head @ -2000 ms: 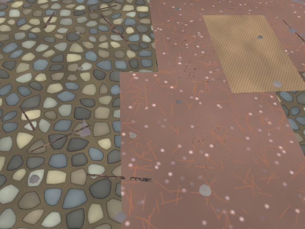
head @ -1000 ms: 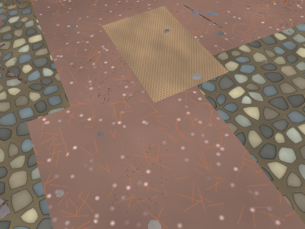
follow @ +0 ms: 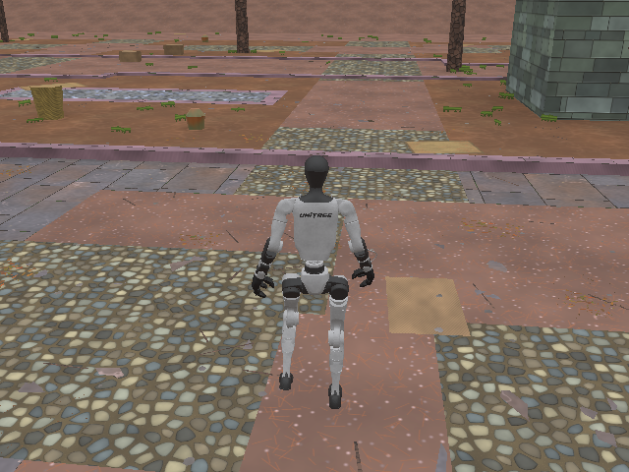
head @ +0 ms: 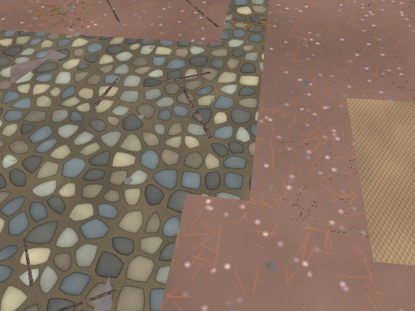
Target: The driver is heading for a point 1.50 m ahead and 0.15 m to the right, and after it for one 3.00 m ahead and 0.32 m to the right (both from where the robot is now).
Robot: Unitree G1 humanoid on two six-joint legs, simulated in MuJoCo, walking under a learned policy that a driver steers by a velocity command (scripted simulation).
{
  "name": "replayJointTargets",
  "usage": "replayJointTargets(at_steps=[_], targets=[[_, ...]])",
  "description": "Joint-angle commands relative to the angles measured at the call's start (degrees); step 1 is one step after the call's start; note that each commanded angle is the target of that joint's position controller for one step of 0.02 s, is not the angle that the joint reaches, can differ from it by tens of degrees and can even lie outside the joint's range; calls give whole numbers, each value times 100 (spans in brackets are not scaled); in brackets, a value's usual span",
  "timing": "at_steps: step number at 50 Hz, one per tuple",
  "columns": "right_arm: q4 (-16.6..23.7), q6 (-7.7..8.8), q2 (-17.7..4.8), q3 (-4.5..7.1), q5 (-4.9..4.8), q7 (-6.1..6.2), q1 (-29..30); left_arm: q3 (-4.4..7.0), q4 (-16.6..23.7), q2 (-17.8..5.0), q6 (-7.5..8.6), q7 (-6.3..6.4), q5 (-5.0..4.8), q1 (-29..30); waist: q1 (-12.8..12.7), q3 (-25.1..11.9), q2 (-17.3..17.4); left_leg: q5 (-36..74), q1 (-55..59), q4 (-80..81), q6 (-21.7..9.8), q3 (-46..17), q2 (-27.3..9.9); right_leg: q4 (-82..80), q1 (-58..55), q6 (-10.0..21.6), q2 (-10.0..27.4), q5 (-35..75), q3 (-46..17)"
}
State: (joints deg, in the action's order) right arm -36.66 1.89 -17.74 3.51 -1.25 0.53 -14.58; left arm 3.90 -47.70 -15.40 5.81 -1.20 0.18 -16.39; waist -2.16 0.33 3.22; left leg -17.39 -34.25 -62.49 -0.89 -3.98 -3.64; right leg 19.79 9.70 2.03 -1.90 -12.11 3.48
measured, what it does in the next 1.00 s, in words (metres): walks ahead: left foot, then right foot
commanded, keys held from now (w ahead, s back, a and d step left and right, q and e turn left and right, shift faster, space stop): w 1.00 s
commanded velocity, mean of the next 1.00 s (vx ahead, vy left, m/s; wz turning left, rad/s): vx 0.49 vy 0.00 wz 0.07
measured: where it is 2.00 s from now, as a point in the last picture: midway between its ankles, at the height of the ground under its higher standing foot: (222, 158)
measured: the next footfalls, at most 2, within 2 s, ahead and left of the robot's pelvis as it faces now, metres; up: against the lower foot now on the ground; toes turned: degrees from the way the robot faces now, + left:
left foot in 0.26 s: +0.32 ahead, +0.16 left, +0.00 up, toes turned +4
right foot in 0.78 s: +0.62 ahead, -0.08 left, +0.00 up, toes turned +0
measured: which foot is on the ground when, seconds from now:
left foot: up 0.00-0.24, down 0.26-0.78, up 0.80-1.00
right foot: down 0.00-0.28, up 0.30-0.76, down 0.78-1.00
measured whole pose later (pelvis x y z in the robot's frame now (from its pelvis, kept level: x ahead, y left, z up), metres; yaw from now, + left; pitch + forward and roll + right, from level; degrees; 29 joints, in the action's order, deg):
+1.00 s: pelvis +0.57 -0.01 +0.00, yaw +2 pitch +1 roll +0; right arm -42.3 3.8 -17.5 3.1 -0.5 0.3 -12.4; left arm 2.4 -49.0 -15.5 5.0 -1.8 0.1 -17.0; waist -2.3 1.5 2.6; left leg -15.2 -33.5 -60.4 -0.3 -2.1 -5.7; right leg 19.6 11.7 4.5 -3.5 -9.3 2.9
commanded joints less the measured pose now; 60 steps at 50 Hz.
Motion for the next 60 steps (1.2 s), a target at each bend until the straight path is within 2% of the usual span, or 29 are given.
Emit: replayJointTargets(at_steps=[1, 5, 9, 11, 12, 13, 14, 15, 16, 17, 18, 19, 23, 26, 29, 33, 36, 37, 38, 39, 40, 41, 42, 43, 44, 45, 49, 55, 60], targets=[[468, 120, -139, -21, 84, -53, 189, 162, 285, -847, 109, 36, -64, 309, 163, 203, -681, 648, -641, 773, 77, -118, -333, -1251, -195, 1157, 1571, 905, -1223], [612, 244, -17, -119, 44, -184, 963, 161, 157, -1038, 28, 41, -154, 39, -130, 304, -649, 1635, -91, 2234, 78, 334, -174, -1201, -163, 925, 1330, 1283, -602], [826, 267, -182, -63, -8, -274, 1420, 184, -58, -1233, -112, 41, -228, -391, -189, 380, -712, 1428, 70, 2944, -134, 415, -1, -945, -862, 778, 1670, 1675, -659], [750, 268, -385, 52, 33, -280, 999, 195, -95, -1333, -198, 66, -229, -367, 167, 72, -780, 1193, 851, 3232, -338, 618, 261, -233, -1113, 627, 1642, 3101, -487], [523, 250, -581, 181, 58, -252, 252, 161, -100, -1279, -231, 81, -215, -351, 582, -396, -725, 1289, 1945, 3394, -500, 771, 450, 708, -932, 491, 1425, 3858, -245], [300, 210, -880, 320, 69, -185, -663, 61, -34, -1064, -217, 106, -121, -360, 1002, -1015, -586, 1380, 3465, 3194, -707, 386, 87, 2025, -78, 281, 1182, 3267, -45], [246, 180, -1577, 452, 196, -134, -1243, -168, 208, -410, -119, 65, -22, -900, 850, -1952, 833, 479, 5662, 3410, -1633, -2349, -1581, 4496, 2195, -143, 342, 543, 93], [236, 183, -1202, 351, 123, -151, -1379, -147, 117, -603, 9, 31, -70, -753, 938, -2507, 1002, 59, 5814, 4347, -1860, -3994, -1964, 5361, 2911, -123, 53, -1989, -817], [227, 206, -915, 229, 122, -174, -986, -7, 284, -1042, 55, -5, -261, -273, 881, -1566, 677, -53, 5188, 4426, -1571, -3171, -1757, 5692, 3459, -49, 405, -1731, -890], [246, 215, -753, 176, 101, -178, -601, -33, 385, -991, 73, -3, -282, 90, 732, -944, 401, 399, 4359, 4497, -1434, -2353, -1504, 5471, 3470, -13, 671, -1239, -727], [231, 228, -597, 127, 114, -200, -296, -36, 393, -915, 54, 13, -188, 220, 542, -539, 135, 901, 3612, 4654, -1353, -1788, -1257, 5095, 3276, -40, 846, -886, -667], [242, 266, -468, 90, 148, -210, -84, -10, 356, -877, -9, 20, -133, 135, 329, -368, 199, 1241, 3053, 4860, -1283, -1406, -1072, 4800, 2890, -73, 1006, -612, -718], [51, 425, -547, 136, 127, -194, 47, -76, 322, -551, -228, 52, -71, 117, 60, -99, 135, 1844, 2365, 5420, -1396, -705, -917, 4133, 2629, -293, 1040, 27, -654], [-133, 414, -631, 164, 121, -126, -139, -118, 495, -469, -205, 27, -23, 760, 222, 137, -13, 1878, 2455, 5550, -1285, -269, -772, 2958, 2820, -375, 1000, 995, -628], [-297, 370, -796, 210, 81, -76, -363, -174, 626, -387, -134, -55, -59, 1361, 450, 283, -9, 1634, 2481, 5574, -1129, 32, -689, 1868, 2507, -361, 783, 1757, -450], [-588, 288, -910, 264, 10, -52, -697, -155, 830, -518, -90, -156, -99, 1844, 573, 426, 20, 1485, 3118, 5324, -1037, -65, -1018, 1236, 2552, -177, 680, 1595, -524], [-714, 188, -961, 299, -9, -8, -674, -96, 829, -676, -53, -200, -85, 1661, 391, 301, 121, 2179, 3603, 4867, -886, -125, -1181, 1006, 2236, 60, 558, 932, -422], [-721, 150, -979, 296, -5, 5, -575, -31, 733, -780, -43, -185, -74, 1281, 152, 69, 159, 3057, 3638, 4376, -782, -5, -1060, 887, 1659, 173, 385, 798, -234], [-728, 108, -850, 242, 30, 21, -585, 109, 473, -1014, -46, -137, -64, 456, -217, -467, 73, 3724, 3429, 3349, -625, 236, -743, 876, 524, 329, 209, 800, -72], [-609, 94, -561, 103, 149, 50, -722, 239, 281, -1439, -64, -78, -36, -536, -539, -1351, -516, 2511, 2433, 1589, -384, 525, -389, 1072, -1149, 657, 1085, 1020, -1055], [-483, 216, 110, -86, 120, -8, -1472, 329, 195, -1926, -96, -87, -13, -805, -106, -1972, -2156, -1139, 52, -441, 56, 397, 730, 348, -3001, 1652, 2303, -387, -3962], [-576, 337, -433, 6, 4, -28, -1159, 189, 235, -1347, -78, -105, -124, -775, -396, -1966, -1621, -1637, -642, -1156, 21, -417, 583, -278, -3035, 1631, 2303, -1358, -4657], [-422, 404, -742, 98, -135, -56, -582, 112, 286, -1109, -63, -84, -106, -417, -382, -1160, -1280, -1173, -1046, -1251, -68, -328, 284, -337, -2427, 1366, 2164, -1223, -3809], [-337, 432, -713, 76, -90, -27, -242, 76, 351, -986, -64, -69, -63, -58, -242, -755, -806, -639, -921, -1011, -102, -143, -26, -372, -1705, 1209, 1963, -642, -3150], [-304, 429, -675, 94, 24, -3, -32, 32, 381, -822, -62, -70, -20, 206, -106, -410, -643, -281, -734, -656, -87, -82, -208, -492, -1042, 1156, 1767, 14, -2675], [-311, 384, -621, 109, 54, -9, -115, -13, 402, -695, -41, -66, 52, 332, 78, -358, -776, -23, -378, -462, -82, -129, -351, -622, -641, 1118, 1625, 478, -2367], [-294, 202, -304, 46, 97, -3, -101, 28, 249, -819, 49, -32, -24, 248, 245, -130, -690, 385, -239, 246, 104, -3, -455, -1100, -132, 1261, 1503, 1334, -1640], [-47, 270, -77, -48, 80, -85, 1000, 49, 23, -980, -36, 81, -80, -162, -106, 191, -608, 2143, -270, 2302, 189, 260, -283, -1273, -309, 955, 1162, 1592, -806], [213, 351, -87, -69, 12, -254, 1783, 65, -249, -1059, -184, 104, -116, -670, -361, 430, -613, 2116, -381, 3148, 51, 354, -77, -1007, -1077, 927, 1486, 1617, -861]])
